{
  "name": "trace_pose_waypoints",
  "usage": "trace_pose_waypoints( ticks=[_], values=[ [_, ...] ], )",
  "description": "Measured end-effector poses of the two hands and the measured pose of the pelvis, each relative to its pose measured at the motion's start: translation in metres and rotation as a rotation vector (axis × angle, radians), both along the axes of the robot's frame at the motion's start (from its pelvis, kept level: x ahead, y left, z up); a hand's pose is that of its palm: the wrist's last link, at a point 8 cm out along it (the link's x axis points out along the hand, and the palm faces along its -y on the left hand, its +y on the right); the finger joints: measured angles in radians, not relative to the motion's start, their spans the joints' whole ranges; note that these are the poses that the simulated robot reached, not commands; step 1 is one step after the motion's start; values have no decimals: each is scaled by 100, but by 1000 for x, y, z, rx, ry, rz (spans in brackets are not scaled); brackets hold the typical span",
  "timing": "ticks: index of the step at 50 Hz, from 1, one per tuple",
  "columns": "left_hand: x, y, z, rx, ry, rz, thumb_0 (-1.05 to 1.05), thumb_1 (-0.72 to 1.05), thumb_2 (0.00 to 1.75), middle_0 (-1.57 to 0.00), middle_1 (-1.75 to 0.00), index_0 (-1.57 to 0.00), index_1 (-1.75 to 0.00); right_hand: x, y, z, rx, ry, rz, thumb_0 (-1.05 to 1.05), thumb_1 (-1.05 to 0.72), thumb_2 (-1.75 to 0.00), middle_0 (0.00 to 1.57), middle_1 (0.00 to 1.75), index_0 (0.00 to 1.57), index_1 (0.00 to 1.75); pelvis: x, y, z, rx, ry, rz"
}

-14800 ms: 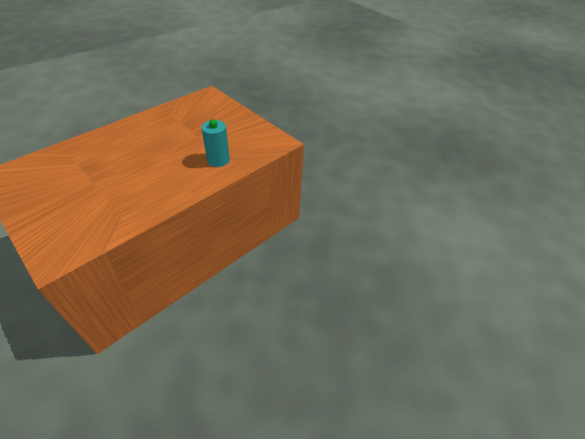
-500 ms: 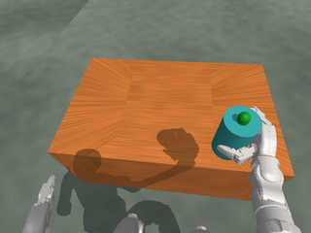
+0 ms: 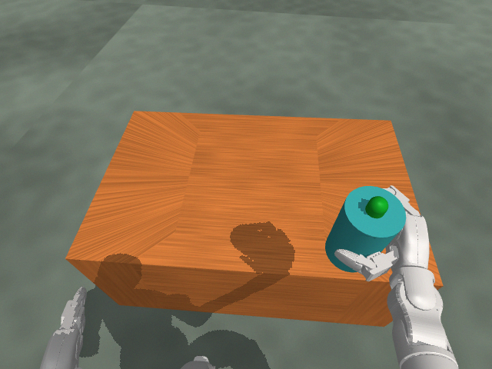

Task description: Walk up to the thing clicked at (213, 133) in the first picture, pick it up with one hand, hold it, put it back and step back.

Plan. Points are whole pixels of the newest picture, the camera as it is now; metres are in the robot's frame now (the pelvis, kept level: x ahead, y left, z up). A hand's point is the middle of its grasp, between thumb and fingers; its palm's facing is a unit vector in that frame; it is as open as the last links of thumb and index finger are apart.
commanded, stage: lift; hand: right
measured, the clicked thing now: (362, 228) +0.35 -0.15 +0.05
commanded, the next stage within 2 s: hold in 0.10 s
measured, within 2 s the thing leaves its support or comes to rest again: neither
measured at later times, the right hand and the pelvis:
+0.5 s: hand (374, 236) +0.34 -0.17 +0.05, palm faces +0.10 +0.99 -0.02, open 11.3 cm; pelvis +0.00 +0.00 +0.01, yaw +0 degrees
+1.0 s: hand (372, 233) +0.34 -0.16 +0.06, palm faces +0.09 +1.00 -0.02, open 11.3 cm; pelvis +0.00 +0.00 +0.02, yaw +0 degrees
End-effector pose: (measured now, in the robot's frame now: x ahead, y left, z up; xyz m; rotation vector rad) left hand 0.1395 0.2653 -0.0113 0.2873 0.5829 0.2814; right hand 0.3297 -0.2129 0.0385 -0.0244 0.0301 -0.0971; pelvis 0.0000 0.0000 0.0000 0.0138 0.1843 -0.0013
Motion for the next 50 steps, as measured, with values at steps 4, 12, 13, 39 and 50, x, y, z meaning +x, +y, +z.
trace_pose_waypoints(
  ticks=[4,12,13,39,50],
  values=[
    [3,-1,0,-8,0,0,-1,-55,6,-5,-4,-4,-5,-2,1,3,3,-2,0,-1,58,-103,64,101,69,105,1,1,2,-1,-9,0],
    [5,-3,3,-19,-10,4,-1,-54,6,-5,-4,-4,-5,-6,-1,10,2,-2,-2,-1,58,-103,64,102,69,106,3,0,7,-2,-27,-2],
    [5,-3,2,-21,-8,3,-1,-54,6,-5,-5,-4,-5,-7,-1,10,3,-3,-3,-1,58,-103,64,102,69,106,3,0,7,-2,-28,-2],
    [8,-5,0,-47,-4,14,-1,-53,5,-5,-5,-5,-5,-18,-3,30,-1,-9,1,-1,58,-103,64,102,69,106,2,1,17,-5,-69,-4],
    [2,-1,-2,-47,14,22,-1,-53,5,-5,-5,-5,-5,-16,2,26,8,3,6,-1,58,-104,64,102,69,106,2,2,19,-7,-71,0]
  ],
)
